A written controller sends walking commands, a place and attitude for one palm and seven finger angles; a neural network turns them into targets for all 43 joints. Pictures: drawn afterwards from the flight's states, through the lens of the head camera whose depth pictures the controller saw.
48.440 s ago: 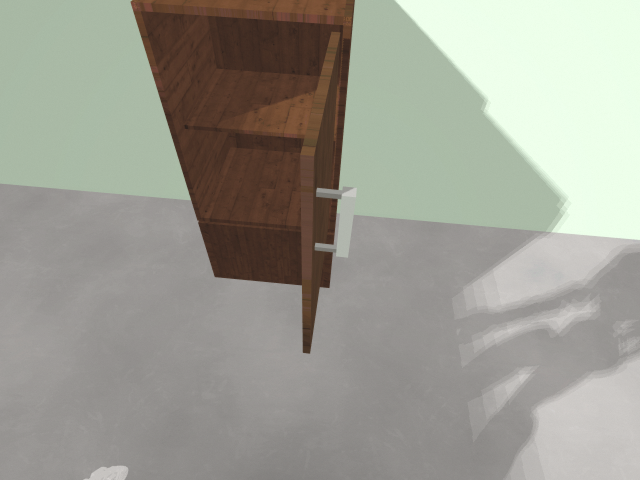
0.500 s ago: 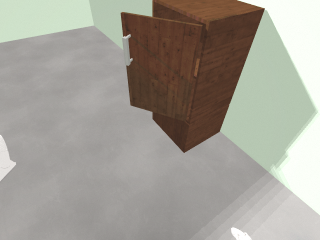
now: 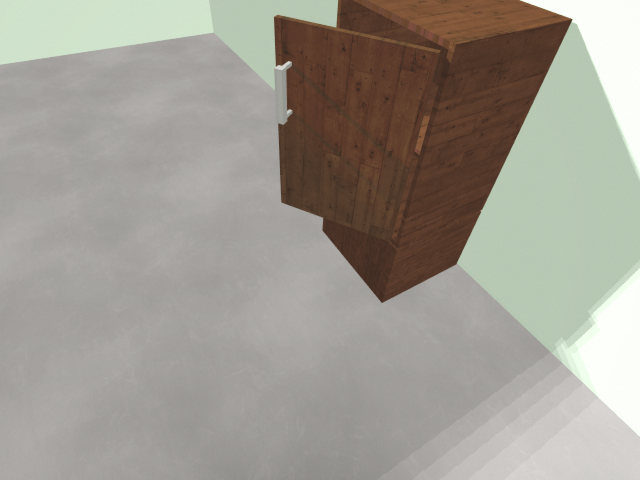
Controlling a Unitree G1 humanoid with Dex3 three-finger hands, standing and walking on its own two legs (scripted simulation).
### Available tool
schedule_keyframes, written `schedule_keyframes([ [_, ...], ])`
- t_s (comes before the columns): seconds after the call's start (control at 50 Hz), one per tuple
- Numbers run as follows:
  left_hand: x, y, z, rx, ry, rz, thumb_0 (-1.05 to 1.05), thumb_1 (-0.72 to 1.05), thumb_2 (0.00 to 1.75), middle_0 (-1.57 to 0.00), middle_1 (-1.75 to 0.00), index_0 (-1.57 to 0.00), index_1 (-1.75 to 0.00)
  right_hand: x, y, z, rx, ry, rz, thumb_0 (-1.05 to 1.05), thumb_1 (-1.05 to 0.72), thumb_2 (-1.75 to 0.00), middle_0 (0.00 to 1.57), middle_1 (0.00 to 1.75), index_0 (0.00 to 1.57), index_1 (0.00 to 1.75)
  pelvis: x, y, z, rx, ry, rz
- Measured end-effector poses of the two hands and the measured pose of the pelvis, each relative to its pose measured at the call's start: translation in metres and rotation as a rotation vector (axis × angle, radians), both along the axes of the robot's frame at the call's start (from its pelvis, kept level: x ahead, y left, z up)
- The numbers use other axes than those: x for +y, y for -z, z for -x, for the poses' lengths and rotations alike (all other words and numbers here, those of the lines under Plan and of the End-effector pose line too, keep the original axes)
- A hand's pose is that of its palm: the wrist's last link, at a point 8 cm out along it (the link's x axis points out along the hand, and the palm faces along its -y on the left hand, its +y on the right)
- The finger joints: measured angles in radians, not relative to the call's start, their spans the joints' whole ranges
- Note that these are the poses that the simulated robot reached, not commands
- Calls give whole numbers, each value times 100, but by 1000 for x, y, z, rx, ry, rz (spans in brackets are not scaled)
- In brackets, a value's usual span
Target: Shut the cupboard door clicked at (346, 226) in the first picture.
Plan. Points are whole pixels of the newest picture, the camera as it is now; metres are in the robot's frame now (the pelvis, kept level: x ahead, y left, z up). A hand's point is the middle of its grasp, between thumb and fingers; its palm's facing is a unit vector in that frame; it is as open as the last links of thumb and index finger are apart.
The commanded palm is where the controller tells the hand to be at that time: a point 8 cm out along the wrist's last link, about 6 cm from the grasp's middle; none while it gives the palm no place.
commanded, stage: let the arm hang, fingers relaxed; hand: left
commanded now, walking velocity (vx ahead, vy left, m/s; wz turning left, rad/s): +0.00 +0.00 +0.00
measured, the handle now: (284, 93) +1.02 +0.15 -0.01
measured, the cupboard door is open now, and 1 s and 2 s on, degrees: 33 33 33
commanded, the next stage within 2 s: look to check the result in 0.60 s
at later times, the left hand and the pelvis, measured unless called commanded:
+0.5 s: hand out of the picture -0.02 +0.17 -0.18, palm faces +0.02 -0.99 -0.13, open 7.4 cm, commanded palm none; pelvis +0.00 +0.02 +0.00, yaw -2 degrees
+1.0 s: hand out of the picture -0.01 +0.20 -0.18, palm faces +0.00 -0.98 -0.19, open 7.4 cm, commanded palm none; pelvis +0.01 +0.03 +0.00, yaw -2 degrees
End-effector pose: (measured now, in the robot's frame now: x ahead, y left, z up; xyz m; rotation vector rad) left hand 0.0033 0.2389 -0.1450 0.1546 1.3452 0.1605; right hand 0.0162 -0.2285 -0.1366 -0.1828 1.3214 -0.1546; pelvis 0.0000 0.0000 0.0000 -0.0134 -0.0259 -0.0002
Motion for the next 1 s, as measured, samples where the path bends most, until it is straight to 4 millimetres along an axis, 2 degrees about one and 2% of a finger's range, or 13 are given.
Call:
schedule_keyframes([
  [0.08,5,-3,20,69,-10,-14,-1,94,90,-20,-30,-20,-30,11,6,23,62,27,-26,1,-91,-90,20,30,20,29,5,-2,-1,-6,7,-3],
  [0.16,5,-5,32,108,-19,-13,0,92,90,-20,-30,-20,-30,24,10,43,117,47,-53,1,-91,-90,20,30,20,29,8,-2,-1,-8,13,-6],
  [0.32,-9,-1,35,124,-20,28,0,91,90,-20,-30,-20,-30,46,12,65,167,80,-88,1,-91,-90,20,30,20,29,14,-2,-2,-4,21,-10],
  [0.46,-21,4,26,99,-13,68,0,91,90,-20,-30,-20,-30,57,12,63,152,94,-93,1,-91,-90,20,30,20,29,18,-2,-4,-4,25,-11],
  [0.56,-23,6,21,88,-10,80,0,91,90,-20,-30,-20,-30,59,11,56,130,96,-88,0,-91,-90,20,30,20,29,21,-1,-4,-3,27,-11],
  [1.0,7,0,19,114,3,19,0,91,90,-20,-30,-20,-30,46,9,39,110,88,-55,0,-91,-90,20,30,20,29,27,-2,-10,3,36,-12],
])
